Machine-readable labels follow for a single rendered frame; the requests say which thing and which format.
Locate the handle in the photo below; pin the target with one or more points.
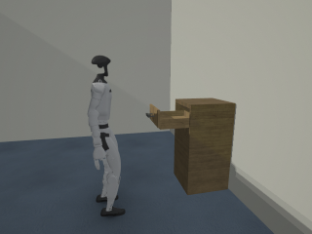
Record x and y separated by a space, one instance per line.
149 115

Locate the drawer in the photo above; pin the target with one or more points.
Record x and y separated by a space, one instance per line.
165 120

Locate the right robot foot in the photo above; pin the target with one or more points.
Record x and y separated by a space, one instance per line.
114 212

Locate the right robot hand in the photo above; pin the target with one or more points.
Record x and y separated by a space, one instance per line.
99 153

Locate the robot right upper arm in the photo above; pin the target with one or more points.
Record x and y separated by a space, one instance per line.
97 93

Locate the cabinet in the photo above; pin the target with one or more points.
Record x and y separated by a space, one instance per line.
203 151

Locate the robot right forearm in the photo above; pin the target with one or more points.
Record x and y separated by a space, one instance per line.
94 126

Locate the robot head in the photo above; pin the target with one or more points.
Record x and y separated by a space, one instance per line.
101 62

